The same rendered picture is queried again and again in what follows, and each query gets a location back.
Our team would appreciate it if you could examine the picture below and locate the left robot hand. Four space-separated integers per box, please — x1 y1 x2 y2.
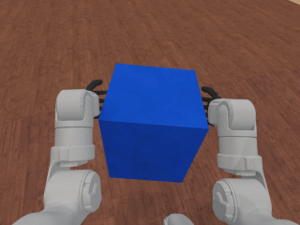
85 80 108 119

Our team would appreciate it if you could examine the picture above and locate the left robot upper arm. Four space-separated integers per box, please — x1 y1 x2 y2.
12 170 102 225

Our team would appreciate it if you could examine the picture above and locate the right robot forearm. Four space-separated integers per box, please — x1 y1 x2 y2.
207 98 272 213

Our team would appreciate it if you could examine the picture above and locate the carton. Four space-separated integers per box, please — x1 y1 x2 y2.
98 63 209 183

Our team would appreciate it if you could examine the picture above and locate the right robot thigh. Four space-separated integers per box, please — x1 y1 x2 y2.
163 214 194 225

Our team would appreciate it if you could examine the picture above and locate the right robot upper arm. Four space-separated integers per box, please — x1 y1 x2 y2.
212 178 299 225

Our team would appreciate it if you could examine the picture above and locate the left robot forearm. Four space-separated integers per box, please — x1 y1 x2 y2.
43 89 100 206

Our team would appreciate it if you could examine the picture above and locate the right robot hand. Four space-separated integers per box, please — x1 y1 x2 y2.
201 86 221 127

